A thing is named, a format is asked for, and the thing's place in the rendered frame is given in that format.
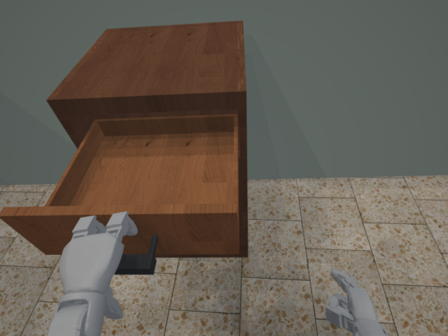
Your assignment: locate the robot right forearm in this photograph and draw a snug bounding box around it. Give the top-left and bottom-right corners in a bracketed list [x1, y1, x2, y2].
[353, 318, 389, 336]

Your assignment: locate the cabinet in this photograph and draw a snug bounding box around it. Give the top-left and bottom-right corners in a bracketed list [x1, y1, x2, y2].
[46, 21, 248, 258]

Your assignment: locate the right robot hand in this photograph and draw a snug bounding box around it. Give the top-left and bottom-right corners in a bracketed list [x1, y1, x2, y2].
[325, 269, 379, 333]

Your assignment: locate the robot left forearm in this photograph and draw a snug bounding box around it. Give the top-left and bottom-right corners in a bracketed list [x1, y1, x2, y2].
[47, 290, 107, 336]

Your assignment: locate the drawer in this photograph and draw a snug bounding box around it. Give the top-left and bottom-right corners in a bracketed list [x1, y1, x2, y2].
[0, 114, 239, 255]

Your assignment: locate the handle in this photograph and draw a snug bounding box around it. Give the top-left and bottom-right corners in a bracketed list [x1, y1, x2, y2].
[115, 235, 158, 275]

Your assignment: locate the left robot hand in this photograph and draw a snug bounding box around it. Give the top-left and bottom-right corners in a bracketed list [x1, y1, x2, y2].
[59, 211, 138, 319]

